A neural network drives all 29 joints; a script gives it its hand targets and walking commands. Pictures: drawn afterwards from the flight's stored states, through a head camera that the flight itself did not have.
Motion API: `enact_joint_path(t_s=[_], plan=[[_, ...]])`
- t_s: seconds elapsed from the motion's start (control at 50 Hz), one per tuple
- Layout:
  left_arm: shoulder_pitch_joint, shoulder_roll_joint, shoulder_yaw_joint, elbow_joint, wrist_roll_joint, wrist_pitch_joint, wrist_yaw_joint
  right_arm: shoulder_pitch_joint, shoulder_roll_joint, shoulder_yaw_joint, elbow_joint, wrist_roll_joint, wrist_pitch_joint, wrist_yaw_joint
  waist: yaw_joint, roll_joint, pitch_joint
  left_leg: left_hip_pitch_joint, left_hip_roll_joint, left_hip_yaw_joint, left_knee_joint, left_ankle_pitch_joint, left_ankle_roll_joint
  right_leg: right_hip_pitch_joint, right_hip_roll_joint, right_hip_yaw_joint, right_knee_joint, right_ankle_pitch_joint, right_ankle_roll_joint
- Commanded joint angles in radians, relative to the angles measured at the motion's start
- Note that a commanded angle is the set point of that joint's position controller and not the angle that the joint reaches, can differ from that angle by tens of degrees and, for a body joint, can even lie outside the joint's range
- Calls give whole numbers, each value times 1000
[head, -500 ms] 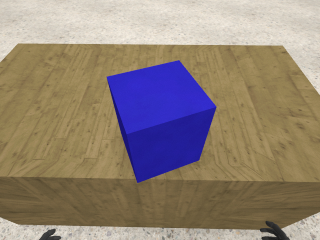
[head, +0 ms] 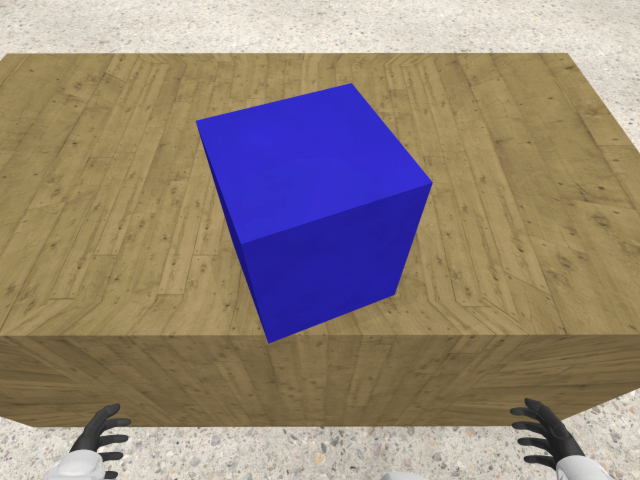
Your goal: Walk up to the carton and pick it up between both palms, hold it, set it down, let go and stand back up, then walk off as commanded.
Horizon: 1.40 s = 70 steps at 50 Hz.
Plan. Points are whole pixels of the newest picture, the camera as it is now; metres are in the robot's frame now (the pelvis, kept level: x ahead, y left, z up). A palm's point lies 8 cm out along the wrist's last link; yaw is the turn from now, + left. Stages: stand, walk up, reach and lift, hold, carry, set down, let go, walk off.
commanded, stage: reach and lift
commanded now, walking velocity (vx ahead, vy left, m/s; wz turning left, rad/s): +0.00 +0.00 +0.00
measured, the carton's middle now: (308, 219) +0.44 +0.03 +0.04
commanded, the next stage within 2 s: none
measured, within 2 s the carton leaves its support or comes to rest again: neither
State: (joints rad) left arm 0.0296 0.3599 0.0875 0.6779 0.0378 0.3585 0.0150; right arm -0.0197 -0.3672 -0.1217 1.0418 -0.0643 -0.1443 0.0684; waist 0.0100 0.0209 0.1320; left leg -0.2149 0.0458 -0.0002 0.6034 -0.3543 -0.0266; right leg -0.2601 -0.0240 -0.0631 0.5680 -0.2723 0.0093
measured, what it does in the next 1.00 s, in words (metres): stands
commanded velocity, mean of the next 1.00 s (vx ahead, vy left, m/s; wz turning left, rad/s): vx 0.00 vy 0.00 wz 0.00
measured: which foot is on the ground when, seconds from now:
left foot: down 0.00-1.00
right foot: down 0.00-1.00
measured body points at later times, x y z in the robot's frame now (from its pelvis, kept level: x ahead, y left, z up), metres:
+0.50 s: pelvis -0.01 -0.03 +0.01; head +0.00 -0.02 +0.46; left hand +0.16 +0.27 -0.04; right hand +0.15 -0.31 -0.07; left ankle -0.02 +0.13 -0.73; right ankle +0.02 -0.12 -0.73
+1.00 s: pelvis +0.00 -0.01 +0.02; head -0.02 -0.01 +0.47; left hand +0.18 +0.22 +0.00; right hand +0.17 -0.30 -0.01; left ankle -0.02 +0.13 -0.73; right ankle +0.02 -0.12 -0.73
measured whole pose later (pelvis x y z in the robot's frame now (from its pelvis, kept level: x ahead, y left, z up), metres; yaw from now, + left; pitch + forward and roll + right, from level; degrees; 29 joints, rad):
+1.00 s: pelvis +0.00 -0.01 +0.02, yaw -2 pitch -4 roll +0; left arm 0.34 0.11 0.06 0.04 0.04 0.30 0.17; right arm 0.27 -0.45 -0.05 0.46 0.21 -0.04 0.25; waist 0.04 0.00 0.02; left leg -0.05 0.06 0.04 0.35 -0.23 -0.04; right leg -0.12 0.01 -0.02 0.35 -0.16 -0.02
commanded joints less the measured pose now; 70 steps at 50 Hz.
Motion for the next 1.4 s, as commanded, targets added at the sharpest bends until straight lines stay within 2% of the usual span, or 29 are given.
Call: enact_joint_path(t_s=[0.0,0.04,0.1,0.14,0.24,0.32,0.38,0.4,0.42,0.46,0.5,0.52,0.58,0.62,0.66,0.7,0.72,0.78,0.8,0.82,0.84,0.9,1.02,1.06,1.1,1.18,1.26,1.32,1.38], plan=[[-1,100,15,-299,18,134,0,-3,-251,-37,-91,41,-23,12,-17,49,-284,109,12,2,-14,554,-72,102,76,-54,-30,240,-64],[37,117,65,-340,58,157,2,29,-268,-14,-128,49,-18,17,-13,38,-292,118,-3,16,-24,572,-68,119,76,-53,-61,295,-64],[63,104,118,-379,72,162,11,31,-252,12,-222,77,3,21,15,12,-217,28,-30,52,-93,497,-46,218,55,-27,-95,361,-55],[53,103,138,-404,76,149,19,24,-245,23,-268,81,14,21,13,0,-200,-3,-47,63,-118,445,-32,254,53,-2,-100,379,-45],[39,97,149,-464,66,133,29,81,-189,35,-356,88,66,32,18,-8,-146,-91,-70,95,-170,236,2,254,31,48,-144,242,-37],[43,115,129,-510,25,97,32,142,-152,15,-459,90,81,32,3,-52,-154,-112,-68,107,-184,158,15,254,15,84,-179,134,-18],[53,108,112,-531,-8,76,32,150,-148,-1,-536,91,81,30,13,-88,-168,-77,-70,103,-203,144,20,233,20,88,-207,89,-12],[54,111,104,-547,-7,74,41,165,-160,-9,-546,99,84,36,11,-35,-170,-82,-68,101,-215,158,10,240,15,74,-200,131,-25],[73,97,90,-574,-13,67,43,176,-153,-18,-553,93,81,37,9,-29,-176,-74,-57,102,-221,165,10,237,23,54,-197,155,-28],[81,86,93,-557,-18,62,49,183,-167,-22,-598,90,92,47,10,-54,-146,-89,-58,110,-251,98,18,231,13,76,-234,42,-24],[103,63,69,-588,-34,50,60,179,-188,-20,-603,101,105,57,14,-25,-149,-90,-48,110,-281,98,17,260,25,62,-238,60,-33],[103,57,82,-595,-31,44,63,183,-178,-16,-631,101,111,58,17,-62,-161,-92,-49,125,-281,102,25,255,19,70,-249,42,-26],[122,38,95,-601,-29,24,79,193,-176,-12,-644,117,117,68,29,-70,-140,-76,-61,117,-288,146,23,240,12,87,-260,62,-18],[138,-4,77,-608,-16,14,89,195,-207,-30,-619,123,117,84,8,-76,-136,-55,-46,108,-314,122,23,237,33,65,-269,65,-32],[149,-26,74,-627,-20,1,97,190,-215,-18,-643,145,111,98,30,-83,-129,-62,-53,109,-326,154,22,244,39,61,-272,93,-38],[160,-50,71,-663,-13,-14,110,216,-230,-28,-637,152,109,115,21,-50,-144,-41,-50,100,-332,150,19,252,39,65,-271,95,-44],[169,-67,70,-645,-13,-24,112,196,-225,-22,-650,162,106,118,31,-91,-134,-26,-49,99,-326,162,20,232,38,66,-276,90,-45],[204,-111,35,-655,0,-36,129,212,-255,-22,-642,193,104,146,20,-51,-125,-35,-32,84,-352,134,15,228,54,48,-272,106,-66],[195,-104,52,-701,1,-49,133,208,-256,-11,-661,210,96,148,27,-47,-152,-12,-41,94,-336,191,16,249,49,58,-274,143,-65],[199,-110,28,-758,-17,-66,138,195,-257,-26,-691,218,87,149,21,-76,-169,28,-45,82,-327,222,3,221,57,53,-280,167,-64],[208,-119,32,-781,-4,-72,148,213,-262,-8,-686,241,84,157,33,-27,-157,13,-47,74,-327,244,-8,228,53,65,-279,181,-74],[264,-168,8,-764,11,-75,160,215,-283,3,-689,267,76,176,42,-46,-125,29,-47,55,-338,209,-5,222,59,61,-294,153,-88],[291,-218,-11,-814,19,-106,177,230,-320,-1,-703,310,62,192,37,-52,-124,86,-52,36,-330,276,-16,193,71,66,-307,206,-103],[315,-234,-19,-850,14,-127,189,227,-319,7,-729,335,52,197,61,-60,-129,86,-45,31,-327,249,-17,179,65,65,-303,182,-103],[308,-242,-40,-914,0,-138,201,220,-341,-7,-731,353,45,198,44,-46,-134,93,-49,30,-321,294,-28,187,71,62,-300,217,-105],[364,-275,-59,-930,-9,-159,205,249,-344,3,-733,375,25,198,42,-86,-147,122,-43,22,-303,326,-20,151,71,63,-304,235,-100],[375,-289,-83,-951,-21,-171,209,251,-355,18,-756,411,5,204,33,-130,-111,82,-45,24,-294,311,-5,150,73,65,-299,218,-95],[344,-294,-88,-956,1,-177,219,241,-335,37,-750,423,3,204,53,-72,-120,78,-42,28,-311,242,-9,136,54,75,-304,157,-102],[323,-298,-109,-1045,-26,-195,235,224,-335,29,-824,437,-13,203,42,-99,-151,90,-45,25,-301,223,-3,121,57,81,-298,138,-86]])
